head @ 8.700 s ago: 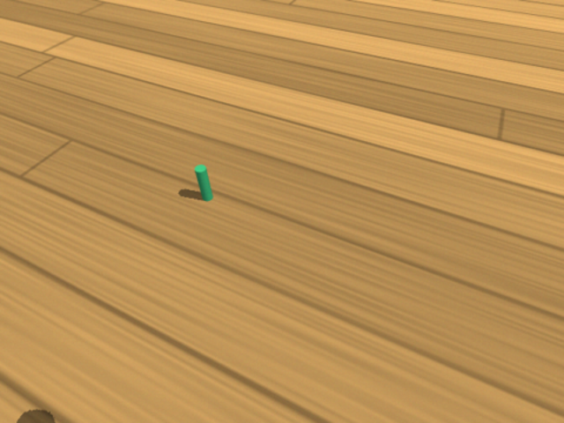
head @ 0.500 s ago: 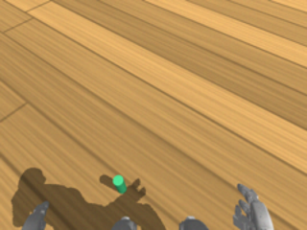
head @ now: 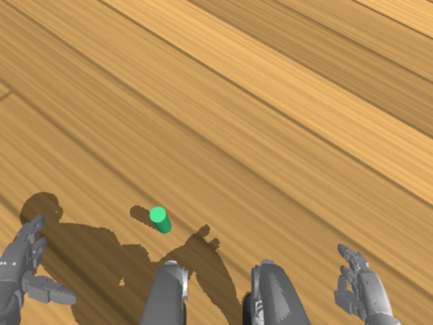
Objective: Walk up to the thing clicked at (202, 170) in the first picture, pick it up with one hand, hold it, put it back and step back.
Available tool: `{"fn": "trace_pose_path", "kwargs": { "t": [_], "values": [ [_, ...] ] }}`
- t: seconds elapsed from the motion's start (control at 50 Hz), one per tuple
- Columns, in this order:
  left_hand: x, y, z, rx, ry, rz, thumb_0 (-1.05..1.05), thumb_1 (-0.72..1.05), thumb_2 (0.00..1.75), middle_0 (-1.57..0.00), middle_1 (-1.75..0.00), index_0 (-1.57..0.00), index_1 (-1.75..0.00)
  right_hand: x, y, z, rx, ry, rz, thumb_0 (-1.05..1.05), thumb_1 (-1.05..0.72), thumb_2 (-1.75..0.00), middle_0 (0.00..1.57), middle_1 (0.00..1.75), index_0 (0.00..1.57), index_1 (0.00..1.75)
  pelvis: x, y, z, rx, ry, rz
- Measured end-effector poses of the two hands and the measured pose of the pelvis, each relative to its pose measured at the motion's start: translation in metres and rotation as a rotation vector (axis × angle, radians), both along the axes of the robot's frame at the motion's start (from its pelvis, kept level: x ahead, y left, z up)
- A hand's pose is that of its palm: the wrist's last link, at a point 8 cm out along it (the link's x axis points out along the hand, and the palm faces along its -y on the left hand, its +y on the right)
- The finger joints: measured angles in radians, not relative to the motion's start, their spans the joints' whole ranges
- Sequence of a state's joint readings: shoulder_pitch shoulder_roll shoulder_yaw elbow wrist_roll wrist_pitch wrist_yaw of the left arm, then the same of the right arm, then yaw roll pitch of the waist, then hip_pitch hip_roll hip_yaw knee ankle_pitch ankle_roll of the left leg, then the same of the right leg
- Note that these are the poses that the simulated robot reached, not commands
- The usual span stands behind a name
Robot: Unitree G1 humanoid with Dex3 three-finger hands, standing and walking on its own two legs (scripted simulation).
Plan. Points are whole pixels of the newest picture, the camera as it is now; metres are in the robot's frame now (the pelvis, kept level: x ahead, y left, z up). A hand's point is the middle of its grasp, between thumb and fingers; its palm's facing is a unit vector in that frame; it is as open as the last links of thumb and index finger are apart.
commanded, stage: go down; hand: left
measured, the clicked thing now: (161, 221) +0.41 +0.18 -0.52
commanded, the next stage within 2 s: approach in 1.68 s
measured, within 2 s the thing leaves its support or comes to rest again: neither
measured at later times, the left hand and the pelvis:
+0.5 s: hand (62, 232) +0.30 +0.34 -0.17, palm faces +0.09 -0.98 -0.17, open 17.4 cm; pelvis -0.04 +0.00 -0.12, yaw -2 degrees
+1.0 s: hand (64, 222) +0.33 +0.36 -0.21, palm faces +0.07 -0.99 -0.13, open 17.4 cm; pelvis -0.06 +0.00 -0.19, yaw -3 degrees
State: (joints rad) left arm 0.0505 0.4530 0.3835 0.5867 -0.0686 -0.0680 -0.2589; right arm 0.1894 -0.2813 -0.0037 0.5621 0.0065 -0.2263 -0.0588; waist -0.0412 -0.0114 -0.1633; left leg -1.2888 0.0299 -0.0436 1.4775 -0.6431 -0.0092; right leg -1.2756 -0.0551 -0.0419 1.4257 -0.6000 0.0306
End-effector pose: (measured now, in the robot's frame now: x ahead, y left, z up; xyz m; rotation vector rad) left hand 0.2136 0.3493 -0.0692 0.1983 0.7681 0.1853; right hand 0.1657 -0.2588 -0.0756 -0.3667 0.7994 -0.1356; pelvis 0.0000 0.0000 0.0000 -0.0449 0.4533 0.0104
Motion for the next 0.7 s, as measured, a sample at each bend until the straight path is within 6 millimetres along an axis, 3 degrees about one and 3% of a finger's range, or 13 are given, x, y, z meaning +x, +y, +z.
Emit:
{"fn": "trace_pose_path", "kwargs": {
  "t": [0.12, 0.32, 0.7],
  "values": [
    [0.03, 0.011, -0.029, -0.01, -0.131, -0.04, -0.01, -0.57, 0.07, -0.08, -0.1, -0.07, -0.1, -0.014, -0.006, -0.05, -0.006, 0.075, -0.003, 0.01, -0.9, -0.9, 0.2, 0.3, 0.2, 0.3, -0.012, -0.001, -0.039, -0.005, 0.057, -0.007],
    [0.044, 0.033, -0.063, -0.022, -0.253, -0.043, -0.01, -0.57, 0.08, -0.07, -0.1, -0.06, -0.1, -0.044, -0.006, -0.113, 0.001, 0.19, 0.011, 0.01, -0.89, -0.9, 0.2, 0.3, 0.2, 0.3, -0.031, -0.002, -0.087, -0.013, 0.108, -0.011],
    [0.08, 0.054, -0.105, -0.058, -0.416, -0.09, -0.01, -0.54, 0.07, -0.06, -0.09, -0.05, -0.08, -0.075, -0.021, -0.179, -0.051, 0.263, 0.027, 0.01, -0.9, -0.9, 0.2, 0.3, 0.2, 0.3, -0.051, -0.003, -0.156, -0.031, 0.135, -0.02]
  ]
}}
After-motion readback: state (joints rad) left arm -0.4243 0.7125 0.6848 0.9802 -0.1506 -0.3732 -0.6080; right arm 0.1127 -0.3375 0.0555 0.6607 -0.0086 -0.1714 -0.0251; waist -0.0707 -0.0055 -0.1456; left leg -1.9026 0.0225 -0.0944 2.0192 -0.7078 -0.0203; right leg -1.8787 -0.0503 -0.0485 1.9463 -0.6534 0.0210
